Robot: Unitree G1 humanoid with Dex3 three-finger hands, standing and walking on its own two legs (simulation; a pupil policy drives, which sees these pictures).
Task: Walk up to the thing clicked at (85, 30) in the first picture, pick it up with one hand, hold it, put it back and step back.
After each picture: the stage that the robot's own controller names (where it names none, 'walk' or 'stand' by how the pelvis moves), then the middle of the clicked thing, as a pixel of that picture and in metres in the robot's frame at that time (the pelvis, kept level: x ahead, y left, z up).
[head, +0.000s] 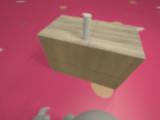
stand; (86, 28) +0.84 +0.08 +0.10
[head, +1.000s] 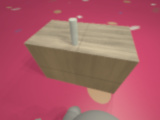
walk; (74, 33) +0.73 +0.21 +0.11
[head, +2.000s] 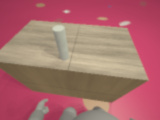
stand; (62, 45) +0.48 +0.22 +0.13
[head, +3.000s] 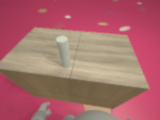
stand; (64, 54) +0.45 +0.20 +0.10
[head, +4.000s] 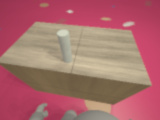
stand; (65, 48) +0.47 +0.19 +0.11
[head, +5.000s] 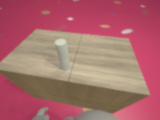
stand; (63, 56) +0.43 +0.20 +0.10
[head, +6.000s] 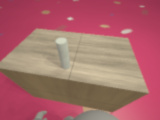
stand; (64, 55) +0.44 +0.21 +0.10
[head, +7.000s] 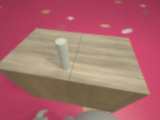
stand; (63, 56) +0.43 +0.20 +0.10
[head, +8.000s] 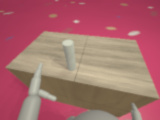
rise first; (70, 57) +0.43 +0.19 +0.10
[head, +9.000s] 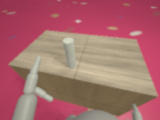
go down; (70, 55) +0.45 +0.19 +0.10
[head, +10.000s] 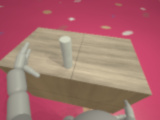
go down; (67, 54) +0.45 +0.18 +0.11
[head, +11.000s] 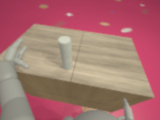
go down; (66, 55) +0.42 +0.17 +0.11
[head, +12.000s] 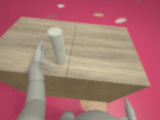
close in; (59, 49) +0.44 +0.19 +0.13
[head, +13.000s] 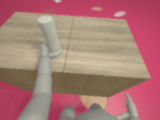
lift; (52, 40) +0.48 +0.21 +0.15
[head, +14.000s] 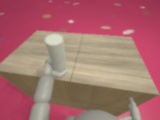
lift; (58, 59) +0.31 +0.17 +0.22
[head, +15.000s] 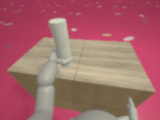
lift; (62, 46) +0.34 +0.16 +0.29
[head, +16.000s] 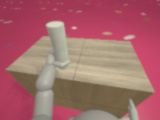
hold; (60, 49) +0.33 +0.17 +0.27
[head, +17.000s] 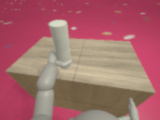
hold; (62, 48) +0.33 +0.15 +0.28
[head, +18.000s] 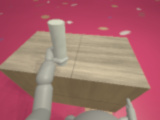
crouch; (59, 46) +0.38 +0.18 +0.25
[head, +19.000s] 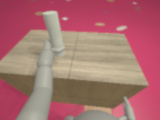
lower; (55, 36) +0.47 +0.20 +0.24
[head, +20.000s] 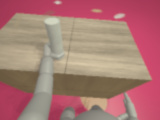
lower; (56, 42) +0.47 +0.19 +0.15
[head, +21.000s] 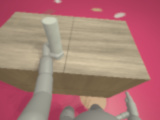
lower; (54, 42) +0.47 +0.20 +0.15
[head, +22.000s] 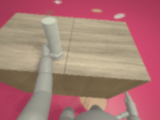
lower; (54, 42) +0.47 +0.20 +0.15
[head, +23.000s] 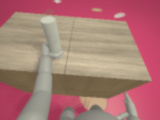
lower; (53, 41) +0.47 +0.20 +0.15
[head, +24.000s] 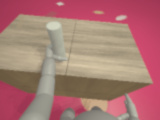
open; (58, 45) +0.46 +0.19 +0.15
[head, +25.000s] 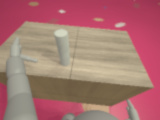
sink last; (63, 50) +0.44 +0.17 +0.13
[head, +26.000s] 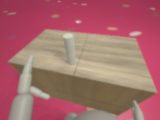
stand; (70, 50) +0.48 +0.19 +0.12
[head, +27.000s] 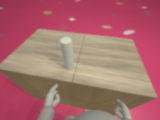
stand; (68, 55) +0.43 +0.18 +0.11
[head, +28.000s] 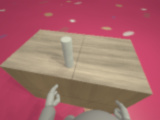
stand; (68, 54) +0.46 +0.19 +0.10
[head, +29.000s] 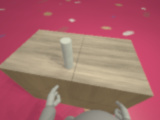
stand; (67, 55) +0.44 +0.19 +0.10
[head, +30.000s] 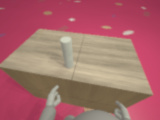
stand; (67, 54) +0.45 +0.19 +0.10
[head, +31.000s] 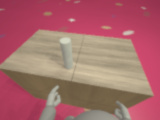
stand; (67, 55) +0.44 +0.19 +0.10
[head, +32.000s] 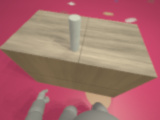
walk; (74, 35) +0.55 +0.13 +0.13
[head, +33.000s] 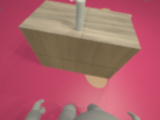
walk; (79, 16) +0.83 +0.16 +0.11
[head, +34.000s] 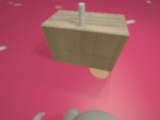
stand; (81, 15) +1.14 +0.20 +0.11
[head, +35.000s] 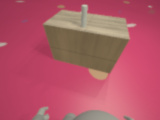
stand; (83, 17) +1.15 +0.15 +0.10
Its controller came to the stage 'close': yes
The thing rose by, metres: 0.21
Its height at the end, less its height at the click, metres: +0.00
